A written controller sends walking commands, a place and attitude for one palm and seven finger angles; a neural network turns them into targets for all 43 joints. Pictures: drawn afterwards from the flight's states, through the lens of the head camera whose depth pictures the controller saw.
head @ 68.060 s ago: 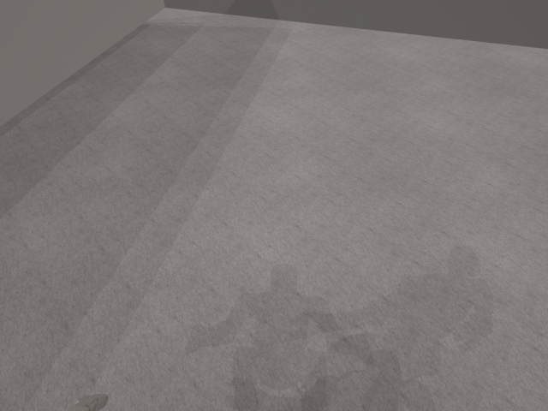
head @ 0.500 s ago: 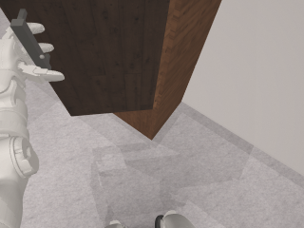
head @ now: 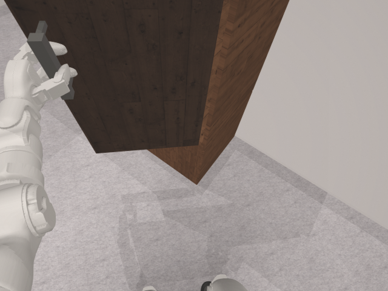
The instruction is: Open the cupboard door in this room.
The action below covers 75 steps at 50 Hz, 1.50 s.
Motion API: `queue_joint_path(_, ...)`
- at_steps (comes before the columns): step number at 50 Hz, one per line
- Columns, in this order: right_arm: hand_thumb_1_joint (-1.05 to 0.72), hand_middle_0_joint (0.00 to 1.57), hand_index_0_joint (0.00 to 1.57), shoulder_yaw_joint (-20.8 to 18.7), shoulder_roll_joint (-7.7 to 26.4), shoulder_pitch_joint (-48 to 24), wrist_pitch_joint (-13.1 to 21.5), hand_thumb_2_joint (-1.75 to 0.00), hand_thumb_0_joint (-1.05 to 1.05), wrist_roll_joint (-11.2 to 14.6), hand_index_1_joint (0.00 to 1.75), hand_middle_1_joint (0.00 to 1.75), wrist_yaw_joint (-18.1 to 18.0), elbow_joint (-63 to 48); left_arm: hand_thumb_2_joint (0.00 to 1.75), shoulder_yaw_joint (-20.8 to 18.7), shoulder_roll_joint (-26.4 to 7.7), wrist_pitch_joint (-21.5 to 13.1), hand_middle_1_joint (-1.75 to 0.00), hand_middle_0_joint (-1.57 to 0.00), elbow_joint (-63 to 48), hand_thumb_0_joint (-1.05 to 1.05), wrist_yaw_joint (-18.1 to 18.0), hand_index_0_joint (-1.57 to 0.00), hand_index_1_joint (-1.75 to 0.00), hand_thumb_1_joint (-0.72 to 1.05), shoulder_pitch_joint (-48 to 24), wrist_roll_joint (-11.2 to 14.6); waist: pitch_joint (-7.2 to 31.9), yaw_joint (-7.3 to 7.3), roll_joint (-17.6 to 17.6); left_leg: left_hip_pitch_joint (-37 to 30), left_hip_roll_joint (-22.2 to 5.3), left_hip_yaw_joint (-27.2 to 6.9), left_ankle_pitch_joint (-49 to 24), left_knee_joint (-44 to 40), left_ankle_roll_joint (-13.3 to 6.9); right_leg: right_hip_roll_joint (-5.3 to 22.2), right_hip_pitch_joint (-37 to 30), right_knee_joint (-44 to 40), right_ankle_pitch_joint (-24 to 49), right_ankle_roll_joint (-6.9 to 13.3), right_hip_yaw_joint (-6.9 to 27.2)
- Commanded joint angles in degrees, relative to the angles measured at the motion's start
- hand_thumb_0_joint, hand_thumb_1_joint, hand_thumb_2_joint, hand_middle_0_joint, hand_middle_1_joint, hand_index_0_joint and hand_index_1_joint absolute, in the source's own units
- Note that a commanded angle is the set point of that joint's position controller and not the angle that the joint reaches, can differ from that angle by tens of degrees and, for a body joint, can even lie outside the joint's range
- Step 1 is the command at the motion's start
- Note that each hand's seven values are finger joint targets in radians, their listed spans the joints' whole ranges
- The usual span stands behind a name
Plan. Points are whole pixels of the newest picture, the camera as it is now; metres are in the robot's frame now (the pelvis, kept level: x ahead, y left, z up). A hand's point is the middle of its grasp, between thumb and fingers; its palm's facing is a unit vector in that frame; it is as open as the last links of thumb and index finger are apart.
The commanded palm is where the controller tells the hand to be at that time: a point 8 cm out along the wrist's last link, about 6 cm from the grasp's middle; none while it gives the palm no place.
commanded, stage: close the thumb around the handle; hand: left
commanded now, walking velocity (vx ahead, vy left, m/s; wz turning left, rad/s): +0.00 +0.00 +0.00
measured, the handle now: (56, 62) +0.56 +0.24 +0.12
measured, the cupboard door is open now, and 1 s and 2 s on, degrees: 44 57 89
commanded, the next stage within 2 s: pull the door open along its arc in 0.08 s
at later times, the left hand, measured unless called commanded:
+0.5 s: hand (63, 92) +0.47 +0.21 +0.12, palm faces +0.03 -1.00 +0.00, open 6.1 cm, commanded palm +0.41 +0.26 +0.11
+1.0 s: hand (80, 106) +0.44 +0.18 +0.12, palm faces +0.53 -0.85 -0.01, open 5.9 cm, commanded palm +0.39 +0.21 +0.11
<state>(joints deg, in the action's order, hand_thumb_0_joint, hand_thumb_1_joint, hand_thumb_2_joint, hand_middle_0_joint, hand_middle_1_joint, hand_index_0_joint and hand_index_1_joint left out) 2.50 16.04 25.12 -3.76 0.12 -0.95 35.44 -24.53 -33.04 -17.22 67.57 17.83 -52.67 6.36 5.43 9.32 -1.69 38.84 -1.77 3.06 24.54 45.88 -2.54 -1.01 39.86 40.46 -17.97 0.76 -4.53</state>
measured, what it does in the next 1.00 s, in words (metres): stands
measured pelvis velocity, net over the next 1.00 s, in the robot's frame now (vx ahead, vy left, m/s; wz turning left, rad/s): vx -0.01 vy -0.02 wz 0.04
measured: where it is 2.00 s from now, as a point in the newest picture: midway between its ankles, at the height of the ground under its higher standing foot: outside the picture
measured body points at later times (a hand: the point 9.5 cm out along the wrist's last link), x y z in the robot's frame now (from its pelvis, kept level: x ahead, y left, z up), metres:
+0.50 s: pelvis +0.01 -0.01 +0.01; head +0.09 +0.00 +0.45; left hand +0.47 +0.27 +0.12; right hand +0.01 -0.27 -0.11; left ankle -0.03 +0.08 -0.71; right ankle +0.01 -0.12 -0.71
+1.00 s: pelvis -0.01 -0.02 +0.01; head +0.04 -0.02 +0.45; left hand +0.41 +0.22 +0.12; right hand +0.10 -0.25 -0.11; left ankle -0.03 +0.08 -0.71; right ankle +0.01 -0.12 -0.71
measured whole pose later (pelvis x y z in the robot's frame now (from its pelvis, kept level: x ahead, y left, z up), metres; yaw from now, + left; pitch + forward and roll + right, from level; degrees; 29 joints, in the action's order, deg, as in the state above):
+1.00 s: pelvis -0.01 -0.02 +0.01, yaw +2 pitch +12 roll -1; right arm 0.9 11.7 15.3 1.0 -2.8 -0.2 37.5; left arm -18.3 -9.2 -12.5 47.2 -23.7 -40.0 -0.1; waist 6.1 3.6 -1.9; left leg 32.1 -0.6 1.7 21.7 41.9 -1.1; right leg 0.0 33.9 39.6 -17.6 2.1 -5.6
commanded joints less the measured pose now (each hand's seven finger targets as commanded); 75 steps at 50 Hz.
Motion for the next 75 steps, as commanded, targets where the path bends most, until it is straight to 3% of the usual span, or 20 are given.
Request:
queue_joint_path(1,-0.9,0.2,0.2,-3.9,10.6,8.7,1.3,-0.9,0.0,-0.3,0.3,0.3,-0.7,-2.3,0.9,-2.8,-16.8,-4.4,-1.35,-0.4,-12.7,0.0,-0.6,-0.4,-1.35,0.9,-26.5,1.0,24.2,-0.41,-7.1,-16.3,-0.2,-5.9,-30.5,-3.6,1.7,-1.7,-11.2,-0.8,21.1,0.6,2.5)
queue_joint_path(4,-0.9,0.2,0.2,-3.8,10.4,8.3,1.5,-0.9,0.0,-0.3,0.3,0.3,-0.7,-2.6,0.9,-0.9,-15.0,-4.8,-1.35,-0.4,-13.0,0.0,-0.5,-0.4,-1.35,0.9,-27.7,0.8,24.1,0.39,-6.3,-16.0,-0.1,-5.7,-29.9,-3.6,1.5,-1.6,-11.4,-0.9,21.7,0.3,2.8)
queue_joint_path(7,-0.9,0.2,0.2,-3.8,10.6,8.2,1.5,-0.9,0.0,-0.3,0.3,0.3,-0.7,-3.0,0.9,-2.9,-17.5,-5.3,-1.35,-0.4,-13.7,0.0,-0.4,-0.4,-1.35,0.9,-25.7,0.8,25.3,-0.79,-7.0,-15.8,0.0,-5.6,-30.8,-3.4,1.4,-1.5,-13.0,-0.4,22.6,0.7,2.9)
queue_joint_path(10,-0.9,0.2,0.2,-3.7,10.4,7.8,1.6,-0.9,0.0,-0.1,0.3,0.3,-0.7,-2.8,0.9,-1.3,-16.0,-4.9,-1.35,-0.4,-12.3,0.0,-0.1,-0.4,-1.35,0.9,-27.2,0.6,23.3,0.19,-6.4,-14.6,0.0,-5.4,-27.9,-3.6,1.3,-1.6,-11.9,-0.9,21.1,0.4,3.0)
queue_joint_path(14,-0.9,0.2,0.2,-4.0,10.4,7.6,1.7,-0.9,0.0,-0.1,0.3,0.3,-0.6,-3.7,0.9,-2.6,-16.1,-5.2,-1.35,-0.4,-14.6,0.0,0.4,-0.4,-1.35,0.9,-21.7,1.4,26.8,-1.92,-7.5,-16.6,-0.1,-5.3,-31.7,-3.5,1.5,-1.6,-13.8,-0.5,23.1,0.6,3.0)
queue_joint_path(17,-0.9,0.2,0.2,-4.2,10.3,6.8,1.4,-0.9,0.0,0.2,0.3,0.3,-0.4,-4.8,0.9,-2.7,-14.4,-4.8,-1.35,-0.4,-16.8,0.0,1.1,-0.4,-1.35,0.9,-15.9,3.1,26.7,-2.89,-3.9,-15.1,0.0,-4.6,-32.2,-4.1,1.0,-1.6,-17.4,-0.6,25.6,0.7,3.1)
queue_joint_path(21,-0.9,0.2,0.2,-4.6,9.7,4.7,1.3,-0.9,0.0,0.9,0.3,0.3,-0.1,-6.6,0.9,-3.3,-13.2,-3.3,-1.35,-0.4,-24.1,0.0,1.6,-0.4,-1.35,0.9,-7.2,5.0,26.8,-5.1,-4.9,-16.0,-0.1,-3.6,-35.0,-5.3,0.9,-1.4,-20.8,-1.3,28.8,0.7,3.3)
queue_joint_path(28,-0.9,0.2,0.2,-4.9,8.1,-0.4,3.1,-0.9,0.0,1.9,0.3,0.3,0.8,-10.3,0.9,-2.0,-5.9,-0.1,-1.35,-0.4,-40.8,0.0,0.7,-0.4,-1.35,0.9,15.1,8.9,24.6,-8.88,-3.5,-16.0,0.1,-2.2,-38.4,-8.1,0.6,-0.3,-27.5,-2.0,34.1,0.9,3.7)
queue_joint_path(31,-0.9,0.2,0.2,-4.9,8.2,-1.5,3.7,-0.9,0.0,2.1,0.3,0.3,0.3,-8.9,0.9,-0.3,-3.9,1.6,-1.35,-0.4,-42.1,0.0,-1.4,-0.4,-1.35,0.9,8.6,8.5,18.8,-6.22,0.2,-16.1,0.3,-2.4,-32.8,-8.9,0.8,-0.8,-24.2,-3.4,30.5,0.3,2.8)
queue_joint_path(32,-0.9,0.2,0.2,-4.8,6.6,-3.6,4.4,-0.9,0.0,1.6,0.3,0.3,0.2,-8.9,0.9,-7.5,-4.2,2.4,-1.35,-0.4,-45.4,0.0,-9.8,-0.4,-1.35,0.9,3.8,10.4,17.0,-9.97,0.5,-13.5,1.1,-2.8,-30.3,-8.8,1.2,-1.0,-22.9,-4.4,28.0,0.4,2.2)
queue_joint_path(33,-0.9,0.2,0.2,-4.7,6.3,-3.7,4.9,-0.9,0.0,1.3,0.3,0.3,0.3,-7.7,0.9,-1.8,2.6,3.8,-1.35,-0.4,-42.4,0.0,-14.1,-0.4,-1.35,0.9,4.2,8.9,15.0,-7.31,-0.5,-14.4,1.1,-2.6,-27.8,-9.5,1.7,-1.0,-21.2,-4.6,25.2,0.1,1.9)
queue_joint_path(34,-0.9,0.2,0.2,-4.8,6.4,-3.2,5.4,-0.9,0.0,1.1,0.3,0.3,0.3,-6.3,0.9,-1.3,4.3,4.3,-1.35,-0.4,-40.9,0.0,-17.9,-0.4,-1.35,0.9,2.8,7.5,13.3,-6.81,0.6,-14.0,1.1,-3.1,-25.8,-9.5,2.1,-0.9,-19.4,-4.7,22.5,0.1,1.3)
queue_joint_path(37,-0.9,0.2,0.2,-4.8,5.7,-3.3,5.9,-0.9,0.0,-0.6,0.3,0.3,0.4,-3.9,0.9,0.1,5.9,4.2,-1.35,-0.4,-41.4,0.0,-29.0,-0.4,-1.35,0.9,-5.7,1.4,16.5,-6.05,-1.9,-15.0,1.6,-3.6,-24.1,-8.5,2.1,-0.4,-18.6,-4.3,19.6,0.2,2.0)
queue_joint_path(39,-0.9,0.2,0.2,-4.7,4.7,-4.3,6.2,-0.9,0.0,-1.9,0.3,0.3,0.8,-3.3,0.9,2.7,10.0,4.0,-1.35,-0.4,-40.3,0.0,-36.2,-0.4,-1.35,0.9,-6.9,-3.1,18.3,-6.06,-3.3,-15.3,1.8,-3.8,-24.2,-8.1,2.4,0.0,-17.8,-3.5,18.7,0.3,1.7)
queue_joint_path(42,-0.9,0.2,0.2,-5.1,4.7,-3.8,6.1,-0.9,0.0,-3.2,0.3,0.3,1.0,-2.2,0.9,6.2,13.9,2.9,-1.35,-0.4,-37.9,0.0,-42.8,-0.4,-1.35,0.9,-9.2,-7.7,20.9,-4.58,2.1,-14.9,1.6,-4.3,-23.7,-7.6,2.4,-0.1,-18.3,-3.2,18.8,0.3,1.6)
queue_joint_path(46,-0.9,0.2,0.2,-5.3,4.5,-4.3,6.2,-0.9,0.0,-3.1,0.3,0.3,0.3,-1.4,0.9,9.1,14.8,0.3,-1.35,-0.4,-34.9,0.0,-41.7,-0.4,-1.35,0.9,-13.8,-9.0,21.0,-3.51,0.7,-14.7,1.8,-3.5,-20.7,-7.8,1.9,0.2,-18.8,-4.0,18.6,0.4,2.6)
queue_joint_path(55,-0.9,0.2,0.2,-5.1,4.9,-2.8,6.6,-0.9,0.0,-2.9,0.3,0.3,-0.6,0.2,0.9,6.0,11.0,-4.3,-1.35,-0.4,-29.2,0.0,-38.1,-0.4,-1.35,0.9,-16.2,-6.3,19.9,-3.79,1.3,-12.8,2.2,-3.4,-17.8,-9.3,1.2,0.2,-21.5,-5.6,17.4,0.3,3.2)
queue_joint_path(62,-0.9,0.2,0.2,-5.8,5.3,-2.5,6.7,-0.9,0.0,-2.5,0.3,0.3,0.3,-0.9,0.9,5.2,12.5,-5.5,-1.35,-0.4,-31.9,0.0,-36.6,-0.4,-1.35,0.9,-4.0,-4.4,20.7,-6.61,1.3,-13.2,2.3,-2.4,-19.7,-10.5,1.1,-0.1,-25.4,-6.5,19.4,0.6,3.2)
queue_joint_path(69,-0.9,0.2,0.2,-6.2,5.0,-6.3,7.9,-0.9,0.0,-1.5,0.3,0.3,1.2,-3.7,0.9,10.1,20.3,-3.3,-1.35,-0.4,-46.2,0.0,-36.8,-0.4,-1.35,0.9,13.3,-1.6,18.3,-9.0,2.9,-15.8,2.0,-1.0,-20.9,-13.0,1.1,0.0,-28.5,-8.8,20.0,0.7,3.1)
queue_joint_path(75,-0.9,0.2,0.2,-5.6,3.1,-12.4,8.0,-0.9,0.0,-1.2,0.3,0.3,1.6,-7.1,0.9,17.4,27.1,1.5,-1.35,-0.4,-65.8,0.0,-38.5,-0.4,-1.35,0.9,32.0,-2.1,15.5,-11.5,2.2,-20.5,1.3,-0.6,-25.6,-15.3,1.5,0.8,-31.7,-9.5,23.4,0.9,2.5)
